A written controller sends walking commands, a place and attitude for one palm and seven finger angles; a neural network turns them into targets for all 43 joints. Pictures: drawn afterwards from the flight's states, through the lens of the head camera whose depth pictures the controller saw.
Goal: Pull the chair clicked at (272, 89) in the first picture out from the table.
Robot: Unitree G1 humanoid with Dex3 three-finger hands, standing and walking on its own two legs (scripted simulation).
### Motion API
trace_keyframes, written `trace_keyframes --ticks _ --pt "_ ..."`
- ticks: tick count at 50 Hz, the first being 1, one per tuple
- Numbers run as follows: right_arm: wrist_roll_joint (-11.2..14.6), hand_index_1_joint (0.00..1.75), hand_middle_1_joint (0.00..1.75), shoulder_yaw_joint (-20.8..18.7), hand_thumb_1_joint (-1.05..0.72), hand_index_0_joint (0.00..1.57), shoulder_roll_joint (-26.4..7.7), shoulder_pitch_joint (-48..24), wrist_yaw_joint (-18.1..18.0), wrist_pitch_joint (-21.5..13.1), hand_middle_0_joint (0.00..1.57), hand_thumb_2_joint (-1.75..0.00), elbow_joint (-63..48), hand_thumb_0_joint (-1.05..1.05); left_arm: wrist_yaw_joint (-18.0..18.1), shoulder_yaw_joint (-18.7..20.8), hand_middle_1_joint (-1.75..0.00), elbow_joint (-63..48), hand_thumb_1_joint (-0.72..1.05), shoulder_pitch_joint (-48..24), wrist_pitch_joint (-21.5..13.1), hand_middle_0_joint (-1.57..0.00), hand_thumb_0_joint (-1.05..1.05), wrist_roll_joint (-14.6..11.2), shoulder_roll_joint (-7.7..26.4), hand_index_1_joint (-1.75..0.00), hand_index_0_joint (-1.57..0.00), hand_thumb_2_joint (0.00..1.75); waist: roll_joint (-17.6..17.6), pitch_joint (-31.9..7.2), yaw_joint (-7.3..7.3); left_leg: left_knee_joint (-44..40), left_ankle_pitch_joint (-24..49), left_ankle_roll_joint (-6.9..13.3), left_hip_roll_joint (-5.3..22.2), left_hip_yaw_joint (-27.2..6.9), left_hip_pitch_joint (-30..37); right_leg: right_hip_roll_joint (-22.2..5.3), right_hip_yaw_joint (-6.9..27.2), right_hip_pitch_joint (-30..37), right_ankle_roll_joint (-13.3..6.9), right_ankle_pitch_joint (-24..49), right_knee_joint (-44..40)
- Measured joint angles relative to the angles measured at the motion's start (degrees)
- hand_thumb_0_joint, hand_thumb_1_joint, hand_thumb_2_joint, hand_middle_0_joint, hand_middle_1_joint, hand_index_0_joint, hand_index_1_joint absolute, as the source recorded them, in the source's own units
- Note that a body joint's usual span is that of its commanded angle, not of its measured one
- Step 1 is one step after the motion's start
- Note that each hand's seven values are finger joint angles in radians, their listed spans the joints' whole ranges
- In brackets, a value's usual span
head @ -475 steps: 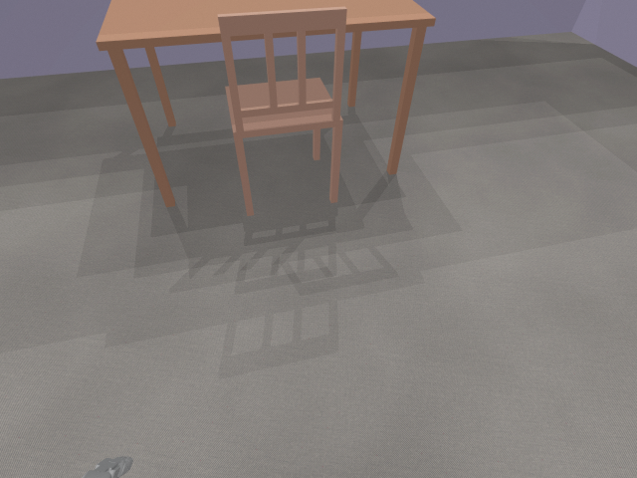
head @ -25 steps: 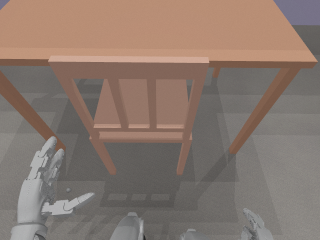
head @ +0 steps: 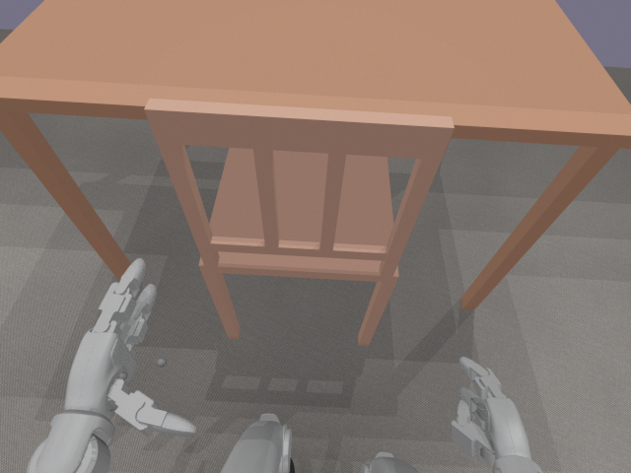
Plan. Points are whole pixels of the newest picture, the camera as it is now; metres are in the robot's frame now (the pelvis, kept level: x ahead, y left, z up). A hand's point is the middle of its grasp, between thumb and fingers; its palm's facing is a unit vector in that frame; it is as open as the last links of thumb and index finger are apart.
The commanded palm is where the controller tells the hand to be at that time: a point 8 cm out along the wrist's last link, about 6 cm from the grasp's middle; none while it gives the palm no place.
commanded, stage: raise the hand toward the chair's back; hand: left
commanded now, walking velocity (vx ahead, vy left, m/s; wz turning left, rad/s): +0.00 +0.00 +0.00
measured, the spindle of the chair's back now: (268, 201) +0.54 +0.12 -0.04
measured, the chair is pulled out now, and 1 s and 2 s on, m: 0.00 0.00 0.00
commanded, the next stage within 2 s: aim the fingers beside a spindle in 0.66 s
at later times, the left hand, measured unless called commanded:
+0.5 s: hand (152, 342) +0.25 +0.21 +0.05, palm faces +0.07 -1.00 -0.07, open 16.9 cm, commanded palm +0.22 +0.26 +0.05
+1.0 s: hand (190, 331) +0.27 +0.17 +0.04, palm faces +0.00 -1.00 -0.03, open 17.0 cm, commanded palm +0.25 +0.23 +0.04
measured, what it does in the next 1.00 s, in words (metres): stands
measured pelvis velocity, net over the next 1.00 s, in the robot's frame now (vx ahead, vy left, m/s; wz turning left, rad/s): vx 0.01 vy -0.01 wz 0.00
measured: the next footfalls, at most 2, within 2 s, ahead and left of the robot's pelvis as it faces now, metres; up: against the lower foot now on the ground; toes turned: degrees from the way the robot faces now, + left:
none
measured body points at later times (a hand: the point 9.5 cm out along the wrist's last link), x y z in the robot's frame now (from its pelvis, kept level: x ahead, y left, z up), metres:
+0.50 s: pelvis +0.00 +0.00 +0.00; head +0.07 +0.02 +0.45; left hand +0.24 +0.26 +0.06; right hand +0.17 -0.25 -0.07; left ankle +0.08 +0.08 -0.66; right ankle -0.01 -0.12 -0.66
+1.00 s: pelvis +0.01 -0.01 +0.00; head +0.08 +0.00 +0.44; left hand +0.26 +0.23 +0.04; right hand +0.19 -0.25 -0.08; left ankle +0.08 +0.08 -0.66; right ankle -0.01 -0.12 -0.66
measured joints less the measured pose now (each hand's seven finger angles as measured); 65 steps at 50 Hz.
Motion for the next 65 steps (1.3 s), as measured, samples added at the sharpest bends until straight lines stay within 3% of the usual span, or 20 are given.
trace_keyframes --ticks 8,17,25,33,42,48,58,65 --pt "-0.5 0.3 0.3 -0.1 -0.9 0.2 -0.8 2.1 0.1 -0.4 0.21 -0.9 1.9 0.01 1.5 2.1 -0.08 -1.9 -0.5 -1.1 -3.6 -0.06 -0.01 0.1 1.1 -0.08 -0.06 0.3 -0.3 0.5 -0.45 -0.3 0.3 0.1 0.0 -0.2 0.5 0.0 -0.2 0.7 0.1 0.4 -0.7" --pt "0.3 0.3 0.3 -0.8 -0.9 0.2 -1.9 3.7 -0.4 -0.2 0.21 -0.9 2.3 0.01 -0.8 2.2 -0.08 1.1 -0.5 -1.3 1.0 -0.06 -0.01 -1.4 1.3 -0.08 -0.06 0.3 0.0 0.8 -1.58 -2.0 0.8 0.2 0.2 0.3 1.9 0.2 0.4 1.7 0.2 1.2 -2.3" --pt "-0.4 0.3 0.3 -1.4 -0.9 0.2 -2.1 3.4 0.2 -1.4 0.2 -0.9 3.2 0.01 1.5 2.7 -0.08 0.3 -0.5 -1.3 -4.0 -0.06 -0.02 -0.6 0.9 -0.08 -0.06 0.3 -0.5 0.3 -1.51 -1.1 0.2 -0.2 0.2 -0.1 1.1 0.3 0.0 1.1 -0.1 0.4 -1.3" --pt "0.2 0.3 0.3 -1.1 -0.9 0.2 -1.5 1.9 0.2 -0.8 0.21 -0.9 2.5 0.01 -0.7 1.9 -0.08 1.1 -0.5 -1.3 -1.0 -0.06 -0.02 -1.2 0.9 -0.08 -0.06 0.3 0.1 0.6 -1.15 -1.2 -0.1 -0.5 0.3 -0.1 1.5 0.5 0.1 1.4 -0.4 0.2 -1.5" --pt "-0.2 0.3 0.3 -0.9 -0.9 0.2 -1.3 1.5 0.3 -1.1 0.21 -0.9 2.4 0.01 0.2 2.6 -0.08 1.9 -0.5 -2.7 -3.6 -0.06 -0.01 -1.0 0.4 -0.08 -0.06 0.3 0.2 0.0 -0.63 -0.8 -0.3 -0.9 0.2 -0.5 0.9 0.4 -0.3 0.9 -0.8 -0.4 -0.9" --pt "-0.2 0.3 0.3 -1.0 -0.9 0.2 -1.9 1.4 0.1 -1.0 0.21 -0.9 2.7 0.01 -1.1 0.8 -0.08 4.4 -0.5 -5.8 -2.2 -0.06 -0.01 -0.7 -0.3 -0.08 -0.06 0.3 0.3 0.2 -0.76 0.5 -0.8 -1.1 0.3 -0.7 -0.7 0.5 -0.5 -0.7 -1.0 -1.1 0.7" --pt "-0.7 0.3 0.3 -1.5 -0.9 0.2 -1.7 2.0 0.9 0.4 0.2 -0.9 3.1 0.01 2.4 1.1 -0.08 5.9 -0.5 -9.3 -3.4 -0.06 -0.02 0.7 -0.5 -0.08 -0.06 0.3 -0.2 -0.3 -1.64 1.2 -1.2 -1.5 0.8 -0.1 -2.1 0.7 0.2 -2.7 -1.4 -1.7 2.1" --pt "-0.7 0.3 0.3 -1.7 -0.9 0.2 -2.1 2.4 1.1 1.3 0.2 -0.9 3.4 0.01 2.6 -0.3 -0.08 8.9 -0.5 -11.8 -2.9 -0.06 -0.01 1.1 -1.1 -0.08 -0.06 0.3 0.2 -0.5 -1.65 2.2 -1.5 -1.5 0.8 0.0 -3.5 0.7 0.2 -4.2 -1.5 -2.1 3.3"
